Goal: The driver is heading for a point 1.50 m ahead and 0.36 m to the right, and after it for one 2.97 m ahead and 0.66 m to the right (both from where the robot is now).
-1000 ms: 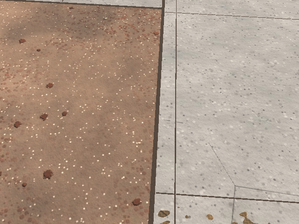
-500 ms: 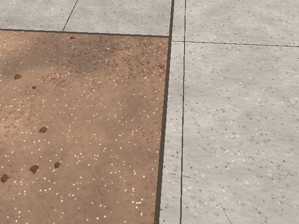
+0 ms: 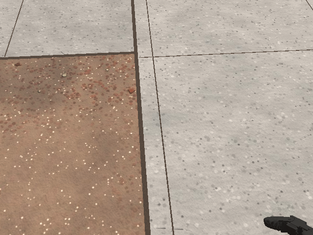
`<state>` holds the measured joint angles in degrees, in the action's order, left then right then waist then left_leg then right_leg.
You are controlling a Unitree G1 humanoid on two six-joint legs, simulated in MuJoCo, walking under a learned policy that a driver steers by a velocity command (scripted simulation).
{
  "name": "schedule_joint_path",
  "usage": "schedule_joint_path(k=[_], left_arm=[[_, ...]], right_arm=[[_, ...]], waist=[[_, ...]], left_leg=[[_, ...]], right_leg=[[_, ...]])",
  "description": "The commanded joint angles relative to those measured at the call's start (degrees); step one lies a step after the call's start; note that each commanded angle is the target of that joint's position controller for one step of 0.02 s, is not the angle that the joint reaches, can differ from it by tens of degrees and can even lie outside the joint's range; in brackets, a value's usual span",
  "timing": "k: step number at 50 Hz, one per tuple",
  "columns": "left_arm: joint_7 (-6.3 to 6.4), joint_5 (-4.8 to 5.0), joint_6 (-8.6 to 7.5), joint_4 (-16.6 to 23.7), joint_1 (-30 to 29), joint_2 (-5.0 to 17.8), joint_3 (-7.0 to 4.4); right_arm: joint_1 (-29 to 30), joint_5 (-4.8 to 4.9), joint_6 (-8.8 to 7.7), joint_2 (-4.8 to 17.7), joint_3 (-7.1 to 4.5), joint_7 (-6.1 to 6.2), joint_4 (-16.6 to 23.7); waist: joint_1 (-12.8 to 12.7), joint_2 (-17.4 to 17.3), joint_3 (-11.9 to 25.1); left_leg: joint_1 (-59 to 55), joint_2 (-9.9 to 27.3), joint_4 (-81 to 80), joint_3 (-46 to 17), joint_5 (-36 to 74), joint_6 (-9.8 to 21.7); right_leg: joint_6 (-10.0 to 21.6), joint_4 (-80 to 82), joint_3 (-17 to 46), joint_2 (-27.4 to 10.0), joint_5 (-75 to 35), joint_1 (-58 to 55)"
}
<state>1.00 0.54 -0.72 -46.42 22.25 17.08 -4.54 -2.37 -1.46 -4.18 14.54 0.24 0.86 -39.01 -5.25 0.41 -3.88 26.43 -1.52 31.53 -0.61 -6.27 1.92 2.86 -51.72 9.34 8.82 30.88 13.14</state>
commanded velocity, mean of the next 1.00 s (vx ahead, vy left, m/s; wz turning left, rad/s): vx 0.21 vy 0.00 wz -0.42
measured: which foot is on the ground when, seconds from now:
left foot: down 0.00-0.42, up 0.44-0.88, down 0.90-1.00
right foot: up 0.00-0.40, down 0.42-0.90, up 0.92-1.00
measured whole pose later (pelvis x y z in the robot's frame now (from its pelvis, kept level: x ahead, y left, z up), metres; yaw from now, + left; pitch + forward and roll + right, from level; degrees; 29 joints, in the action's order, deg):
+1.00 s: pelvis +0.17 -0.04 +0.02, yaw -24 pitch +1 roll +0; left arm -1.3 -1.6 -2.2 -46.3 20.6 16.3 -2.5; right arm -15.8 -1.6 -3.3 14.6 -2.3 -0.9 -43.5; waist -0.8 2.1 0.9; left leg 13.7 -1.8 26.3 2.3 -13.8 3.4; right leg 5.2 -53.3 3.2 3.2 22.4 17.6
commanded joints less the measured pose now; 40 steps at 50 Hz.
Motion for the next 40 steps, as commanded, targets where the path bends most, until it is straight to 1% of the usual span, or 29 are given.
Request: schedule_joint_path(k=[1, 2, 3, 4, 5, 6, 7, 10, 12, 14, 16, 17, 18, 19, 20, 21, 22, 23, 24, 25, 26, 27, 28, 29, 30, 32, 34, 37, 40], left_arm=[[0.22, -1.61, 1.31, 2.93, 4.70, 6.89, -1.40], [-0.42, -1.63, 1.96, 3.49, 2.54, 5.77, -1.36], [-1.14, -2.01, 2.78, 4.12, 0.86, 5.32, -1.30], [-1.70, -2.06, 3.53, 3.98, 1.42, 4.75, -1.16], [-2.01, -1.77, 3.91, 4.35, 1.29, 4.58, -1.13], [-2.14, -1.51, 4.11, 4.78, 0.71, 4.54, -1.15], [-2.22, -1.50, 4.33, 5.20, -0.21, 4.49, -1.11], [-2.69, -1.87, 5.17, 7.02, -4.23, 4.09, -0.68], [-3.25, -1.88, 5.54, 8.34, -7.06, 3.52, -0.17], [-3.72, -1.66, 5.55, 9.46, -9.12, 2.97, 0.36], [-3.81, -1.45, 5.29, 10.40, -10.32, 3.45, 0.46], [-3.83, -1.35, 5.08, 10.85, -10.66, 3.63, 0.47], [-3.85, -1.25, 4.77, 11.11, -10.41, 3.57, 0.50], [-3.80, -1.24, 4.27, 10.84, -8.84, 3.28, 0.54], [-3.45, -1.37, 3.66, 10.00, -6.78, 3.89, 0.34], [-2.68, -1.96, 2.94, 9.94, -5.71, 7.29, -0.38], [-2.34, -1.79, 2.86, 12.31, -7.18, 16.32, -2.36], [-1.69, -2.25, 3.06, 10.60, -1.79, 15.56, -3.11], [-1.40, -2.18, 3.21, 9.97, -3.59, 12.30, -2.05], [-1.39, -1.87, 3.50, 10.25, -7.19, 9.64, -1.31], [-1.26, -1.70, 3.41, 10.97, -9.74, 8.68, -0.96], [-1.27, -1.56, 2.97, 11.15, -10.09, 7.04, -0.44], [-1.51, -1.37, 2.41, 10.80, -8.82, 6.26, -0.14], [-1.70, -1.28, 1.73, 10.08, -7.29, 6.27, -0.13], [-1.81, -1.26, 1.02, 9.29, -5.67, 6.44, -0.20], [-1.79, -1.34, -0.03, 7.93, -3.17, 6.55, -0.25], [-1.70, -1.44, -0.65, 6.90, -1.57, 6.71, -0.25], [-1.64, -1.65, -1.27, 5.58, 0.41, 7.63, -0.44], [-1.65, -1.76, -1.79, 4.72, 0.87, 8.31, -0.58]], right_arm=[[-10.38, 1.15, 1.18, 5.17, -2.23, 0.47, 2.22], [-7.92, 0.59, 1.60, 4.00, -1.72, 0.64, 2.32], [-7.30, 0.48, 1.69, 4.61, -1.81, 1.05, 2.13], [-7.34, 0.28, 1.79, 5.71, -2.23, 1.14, 1.72], [-7.84, 0.18, 1.68, 6.27, -2.50, 1.05, 1.46], [-8.06, 0.07, 1.58, 6.46, -2.68, 1.01, 1.43], [-8.13, 0.01, 1.58, 6.64, -2.84, 1.01, 1.41], [-8.43, -0.13, 2.21, 7.00, -3.25, 1.04, 1.24], [-8.59, -0.23, 2.78, 7.58, -3.60, 0.95, 1.11], [-8.70, -0.39, 3.25, 8.71, -4.14, 0.64, 1.04], [-9.98, -0.59, 3.79, 10.00, -4.72, 0.29, 0.67], [-10.51, -0.58, 4.07, 10.58, -4.97, 0.14, 0.50], [-10.62, -0.38, 4.36, 11.17, -5.22, 0.04, 0.37], [-10.27, 0.05, 4.74, 11.57, -5.42, -0.02, 0.29], [-11.85, 0.08, 5.11, 11.06, -5.51, -0.12, -0.34], [-14.34, -0.15, 5.56, 8.48, -5.15, -0.57, -0.52], [-12.84, 0.04, 6.17, 4.63, -3.98, -0.11, 3.60], [-7.33, -0.73, 6.94, 7.95, -4.54, 0.36, 4.20], [-7.51, -0.17, 7.07, 7.57, -4.61, -0.23, 4.22], [-8.28, 0.07, 6.51, 8.31, -4.93, -0.86, 3.41], [-9.16, -0.58, 5.97, 9.29, -5.42, -1.38, 2.60], [-10.95, -1.17, 5.66, 9.67, -5.62, -1.94, 1.14], [-11.27, -1.22, 5.47, 9.29, -5.62, -2.38, 0.55], [-11.00, -1.04, 5.27, 8.35, -5.41, -2.71, 0.27], [-10.25, -0.90, 5.09, 7.42, -5.17, -2.91, 0.21], [-8.69, -0.78, 4.79, 6.51, -4.83, -3.07, 0.15], [-7.08, -0.71, 4.39, 6.21, -4.60, -3.16, 0.27], [-4.56, -0.44, 3.70, 5.90, -4.28, -3.17, 0.89], [-3.43, -0.13, 2.95, 5.89, -4.07, -2.97, 1.50]], waist=[[4.64, -3.43, 15.10], [3.63, -3.82, 11.42], [3.40, -6.83, 8.69], [3.11, -8.41, 7.91], [2.82, -8.58, 8.48], [2.65, -8.02, 9.23], [2.63, -7.66, 9.45], [3.25, -8.29, 8.42], [3.98, -8.98, 7.51], [4.70, -9.73, 7.12], [5.61, -10.07, 7.40], [5.85, -10.14, 7.45], [5.57, -9.90, 7.48], [4.37, -8.80, 7.59], [3.80, -5.86, 7.54], [4.02, 5.72, 5.80], [4.89, 18.76, 2.03], [0.29, 10.74, 3.17], [2.72, 9.50, 2.45], [4.53, 8.76, 0.52], [5.30, 10.71, 0.70], [5.48, 10.22, 1.69], [5.30, 7.82, 2.90], [5.03, 6.08, 3.31], [4.55, 5.38, 3.28], [3.53, 5.98, 2.79], [2.61, 6.73, 2.14], [1.30, 6.34, 0.95], [1.13, 5.74, -0.39]], left_leg=[[-26.79, 23.47, -7.25, -21.23, 34.82, 11.03], [-21.96, 20.00, -10.00, -15.90, 29.35, 9.10], [-18.61, 17.87, -11.85, -11.97, 27.41, 8.71], [-15.58, 16.51, -12.81, -8.90, 27.61, 8.87], [-14.60, 16.28, -13.08, -7.29, 28.42, 9.36], [-14.53, 16.58, -13.25, -6.16, 28.51, 10.02], [-14.35, 17.06, -13.67, -5.24, 26.71, 10.55], [-13.52, 17.71, -15.85, -3.20, 13.73, 10.74], [-12.46, 17.61, -16.94, -1.67, 4.63, 10.25], [-11.00, 17.73, -16.76, 0.10, -0.03, 9.57], [-11.47, 18.68, -15.36, 0.77, -1.42, 9.11], [-12.07, 19.24, -14.31, 0.93, -1.32, 8.74], [-12.29, 19.45, -12.65, 1.46, -0.80, 7.95], [-11.10, 18.92, -9.61, 3.11, -0.41, 6.23], [-8.53, 17.73, -5.32, 5.16, -1.89, 3.14], [-2.73, 13.06, 6.52, 10.35, -10.55, -1.44], [11.97, 2.27, 16.40, 11.00, -30.49, -5.72], [10.44, 3.23, 26.12, 1.80, -28.90, -4.95], [11.24, 4.04, 27.39, -0.63, -23.26, -4.29], [11.20, 4.72, 25.83, -1.21, -17.23, -3.77], [11.37, 4.17, 25.82, -0.22, -13.77, -3.62], [10.90, 4.00, 26.42, 0.40, -11.45, -3.72], [10.59, 3.83, 26.24, 0.58, -10.27, -3.79], [10.92, 3.88, 25.00, 0.68, -9.23, -3.86], [11.34, 4.00, 23.07, 0.70, -8.36, -3.95], [11.39, 4.08, 18.60, 0.84, -7.24, -4.11], [10.12, 4.04, 13.75, 1.01, -6.81, -4.06], [7.20, 3.71, 7.48, 1.38, -7.93, -3.31], [2.68, 3.07, 3.02, 2.01, -10.18, -1.87]], right_leg=[[-2.05, -20.81, -3.94, -4.65, 1.55, 16.22], [-3.02, -19.11, -4.53, -6.07, -1.09, 15.90], [-3.81, -17.87, -5.04, -7.20, -3.26, 15.68], [-4.43, -18.76, -6.26, -6.73, -4.81, 13.84], [-4.66, -18.74, -6.55, -6.56, -5.83, 12.98], [-4.79, -18.60, -6.70, -6.39, -6.33, 12.97], [-4.85, -17.92, -6.84, -6.58, -6.86, 13.37], [-4.68, -12.27, -7.89, -8.32, -9.22, 14.53], [-4.47, -6.08, -8.96, -9.43, -10.07, 12.99], [-3.72, 0.44, -10.54, -9.69, -9.26, 9.07], [-2.82, 5.12, -12.38, -9.07, -7.29, 6.24], [-2.30, 7.67, -12.99, -8.84, -6.80, 5.20], [-1.65, 11.41, -13.58, -8.51, -7.49, 3.45], [-0.79, 17.68, -14.32, -7.77, -10.59, -0.38], [0.14, 24.31, -12.64, -7.17, -13.75, -4.75], [1.95, 35.31, 1.03, -15.40, -13.45, -6.96], [8.99, 38.68, 24.30, -30.98, -26.31, -5.55], [13.71, 37.53, 21.05, -30.10, -24.14, -3.00], [12.92, 38.38, 17.28, -25.93, -12.31, -2.18], [10.43, 40.95, 14.23, -21.75, 0.01, -0.67], [9.23, 42.29, 13.19, -19.10, 2.46, -1.82], [9.26, 42.65, 11.69, -17.88, -0.32, -3.73], [9.33, 42.64, 11.27, -17.73, -2.63, -5.50], [9.43, 42.70, 10.90, -17.84, -4.61, -7.33], [9.60, 42.78, 10.75, -18.08, -6.22, -8.88], [9.90, 43.19, 10.53, -18.41, -7.71, -10.70], [10.12, 43.37, 10.39, -18.79, -7.92, -10.86], [10.73, 42.78, 10.79, -19.63, -7.23, -9.51], [11.04, 41.46, 11.56, -20.21, -6.59, -6.61]])
Next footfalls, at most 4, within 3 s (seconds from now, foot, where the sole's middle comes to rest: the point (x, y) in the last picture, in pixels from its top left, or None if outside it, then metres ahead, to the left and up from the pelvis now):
0.42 right None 0.04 -0.11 -0.76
0.90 left None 0.25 0.03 -0.76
1.36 right None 0.46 -0.28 -0.76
1.94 left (231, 157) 0.81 -0.26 -0.76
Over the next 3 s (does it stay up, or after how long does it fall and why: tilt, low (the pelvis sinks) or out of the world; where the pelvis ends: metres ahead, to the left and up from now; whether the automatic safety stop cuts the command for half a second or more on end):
stays up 1.15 -0.47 0.00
